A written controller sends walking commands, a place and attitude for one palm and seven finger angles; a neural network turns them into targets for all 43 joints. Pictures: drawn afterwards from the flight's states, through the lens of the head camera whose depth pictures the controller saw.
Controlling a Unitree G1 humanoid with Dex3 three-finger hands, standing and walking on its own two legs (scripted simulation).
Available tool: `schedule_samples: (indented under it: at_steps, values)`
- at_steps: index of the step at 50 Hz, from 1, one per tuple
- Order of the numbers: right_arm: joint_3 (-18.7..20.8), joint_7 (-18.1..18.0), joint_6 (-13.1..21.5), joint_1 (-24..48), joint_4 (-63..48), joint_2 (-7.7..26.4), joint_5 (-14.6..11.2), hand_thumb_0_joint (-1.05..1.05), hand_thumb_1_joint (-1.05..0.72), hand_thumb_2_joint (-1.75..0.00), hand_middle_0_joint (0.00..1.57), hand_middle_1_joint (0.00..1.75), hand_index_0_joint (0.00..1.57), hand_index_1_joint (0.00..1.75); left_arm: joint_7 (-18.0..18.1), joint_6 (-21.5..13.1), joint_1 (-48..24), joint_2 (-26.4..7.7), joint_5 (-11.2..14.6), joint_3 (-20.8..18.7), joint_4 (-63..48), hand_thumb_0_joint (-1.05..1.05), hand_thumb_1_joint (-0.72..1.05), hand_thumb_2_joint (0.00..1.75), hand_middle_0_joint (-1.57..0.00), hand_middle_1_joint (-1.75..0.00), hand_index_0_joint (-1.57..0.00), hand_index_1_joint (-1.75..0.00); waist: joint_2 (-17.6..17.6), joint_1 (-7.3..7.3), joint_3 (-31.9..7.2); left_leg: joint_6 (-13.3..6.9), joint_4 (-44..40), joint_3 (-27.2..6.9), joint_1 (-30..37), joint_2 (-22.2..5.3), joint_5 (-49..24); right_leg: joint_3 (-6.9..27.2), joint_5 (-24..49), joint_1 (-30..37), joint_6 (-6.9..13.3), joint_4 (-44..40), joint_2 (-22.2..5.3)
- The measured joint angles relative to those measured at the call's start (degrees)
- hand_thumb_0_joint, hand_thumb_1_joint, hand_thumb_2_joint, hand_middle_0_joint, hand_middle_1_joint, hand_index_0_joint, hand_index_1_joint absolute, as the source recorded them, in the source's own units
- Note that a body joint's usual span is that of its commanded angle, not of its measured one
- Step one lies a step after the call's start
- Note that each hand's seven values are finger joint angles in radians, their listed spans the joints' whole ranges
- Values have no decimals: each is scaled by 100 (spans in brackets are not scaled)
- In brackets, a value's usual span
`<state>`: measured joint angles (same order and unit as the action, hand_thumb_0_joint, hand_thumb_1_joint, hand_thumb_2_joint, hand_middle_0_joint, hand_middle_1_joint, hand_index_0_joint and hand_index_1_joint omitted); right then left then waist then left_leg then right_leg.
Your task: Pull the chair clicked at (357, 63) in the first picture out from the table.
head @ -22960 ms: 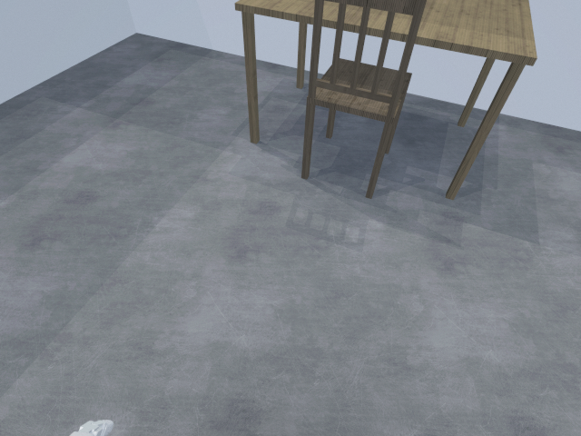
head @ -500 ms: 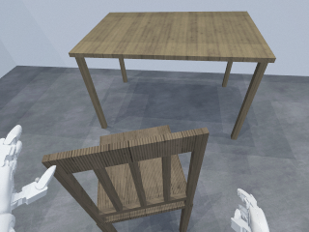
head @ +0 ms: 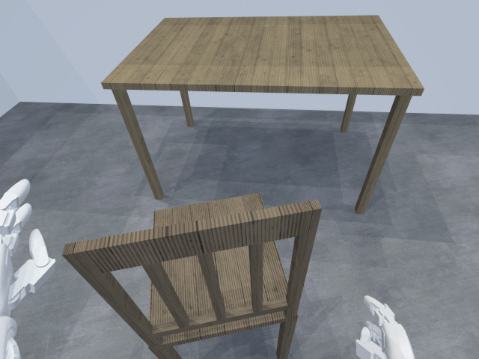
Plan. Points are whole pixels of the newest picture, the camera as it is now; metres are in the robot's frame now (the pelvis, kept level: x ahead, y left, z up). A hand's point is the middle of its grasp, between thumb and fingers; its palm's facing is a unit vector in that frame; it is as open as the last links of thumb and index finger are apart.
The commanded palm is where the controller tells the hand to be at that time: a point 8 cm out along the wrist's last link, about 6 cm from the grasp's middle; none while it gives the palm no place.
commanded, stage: step back with the hand held close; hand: left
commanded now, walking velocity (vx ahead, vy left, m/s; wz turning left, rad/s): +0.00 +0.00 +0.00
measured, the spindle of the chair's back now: (213, 288) +0.27 +0.10 -0.08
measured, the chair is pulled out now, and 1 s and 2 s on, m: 0.63 0.63 0.63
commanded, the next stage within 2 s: stop stepping back and stand still in 1.94 s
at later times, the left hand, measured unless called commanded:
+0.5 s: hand (34, 277) +0.17 +0.28 +0.15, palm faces +0.36 -0.76 -0.54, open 7.4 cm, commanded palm +0.11 +0.32 +0.18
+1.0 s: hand (0, 310) +0.12 +0.28 +0.16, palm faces +0.46 -0.72 -0.52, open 7.4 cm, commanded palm +0.06 +0.31 +0.18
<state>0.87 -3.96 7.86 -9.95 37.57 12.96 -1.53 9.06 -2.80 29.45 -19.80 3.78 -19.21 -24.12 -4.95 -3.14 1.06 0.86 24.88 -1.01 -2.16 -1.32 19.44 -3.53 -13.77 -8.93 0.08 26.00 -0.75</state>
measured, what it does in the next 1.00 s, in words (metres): shifts its weight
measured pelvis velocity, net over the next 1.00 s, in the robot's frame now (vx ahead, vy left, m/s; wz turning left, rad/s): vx -0.08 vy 0.01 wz -0.01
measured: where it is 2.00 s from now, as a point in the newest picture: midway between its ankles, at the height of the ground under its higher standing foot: outside the picture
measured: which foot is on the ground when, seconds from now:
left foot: down 0.00-1.00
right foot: down 0.00-1.00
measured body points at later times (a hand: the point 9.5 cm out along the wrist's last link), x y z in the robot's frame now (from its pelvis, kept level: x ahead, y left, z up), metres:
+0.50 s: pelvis -0.04 +0.02 +0.00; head -0.01 +0.01 +0.45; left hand +0.14 +0.32 +0.18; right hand +0.13 -0.22 -0.09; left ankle -0.06 +0.13 -0.74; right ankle +0.01 -0.12 -0.74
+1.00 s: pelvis -0.08 +0.01 -0.01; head -0.06 +0.01 +0.44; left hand +0.09 +0.32 +0.19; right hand +0.09 -0.23 -0.09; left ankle -0.06 +0.13 -0.74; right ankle +0.01 -0.12 -0.74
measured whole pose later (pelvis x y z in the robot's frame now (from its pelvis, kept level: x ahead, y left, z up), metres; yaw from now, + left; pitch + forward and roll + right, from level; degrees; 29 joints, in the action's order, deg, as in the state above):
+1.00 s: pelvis -0.08 +0.01 -0.01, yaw -1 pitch +1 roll -1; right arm 1.1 -5.3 5.0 -12.0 34.3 12.3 -0.9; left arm 11.4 -7.6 32.2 -24.4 0.8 -25.6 -30.4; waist -0.3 -0.7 1.9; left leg -0.3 34.3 -0.2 -18.6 -0.3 16.6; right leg -2.2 -7.0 -22.6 -0.7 28.9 -1.5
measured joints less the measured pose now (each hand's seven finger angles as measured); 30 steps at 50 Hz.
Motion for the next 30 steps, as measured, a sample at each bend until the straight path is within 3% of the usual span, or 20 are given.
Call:
schedule_samples:
  at_steps: [7, 9, 13, 20, 26, 30]
  values:
    - [-13, 6, -34, -39, -25, 13, -13, 2, -90, -90, 20, 30, 20, 30, -8, 1, -115, 0, 14, -55, 52, 2, 89, 90, -21, -30, -21, -30, 20, -31, 10, -34, 22, 25, -23, 21, -21, 26, 63, 2, -31, -48, -16]
    - [-28, 3, -78, -17, -82, 25, -15, 2, -90, -90, 20, 30, 20, 30, -52, -147, -312, -79, 2, -193, 91, 2, 89, 90, -21, -30, -21, -30, 33, -53, 70, -44, 82, 40, -125, 3, -22, 40, 133, -59, -37, -96, 6]
    - [-45, 44, -276, 132, -204, 37, 21, 2, -90, -90, 20, 30, 21, 30, -11, -362, -312, -130, -66, -406, 87, 2, 89, 90, -21, -30, -21, -30, 93, 86, 180, -79, 29, 135, -304, 37, -129, 138, 300, -257, -72, -183, -16]
    - [78, 2, -547, 172, -335, -16, 39, 2, -90, -90, 20, 30, 20, 30, -32, -310, 297, -248, -168, -232, -256, 1, 89, 90, -21, -30, -21, -30, 215, 291, 250, -153, 88, 227, -636, 149, -233, 242, 415, -619, -149, -105, -118]
    - [82, -76, -532, 65, -283, -127, 33, 2, -90, -90, 20, 30, 20, 30, 41, -342, 426, -445, -153, -416, -527, 2, 89, 90, -22, -30, -21, -30, 363, 235, 231, -163, 332, 216, -879, 189, -214, 240, 392, -855, -154, 139, -165]
    - [39, -93, -474, 25, -248, -182, 42, 2, -90, -90, 20, 30, 20, 30, 114, -336, 333, -386, -144, -488, -549, 2, 89, 90, -21, -30, -21, -30, 372, 179, 159, -145, 528, 199, -1012, 168, -178, 224, 381, -960, -131, 280, -149]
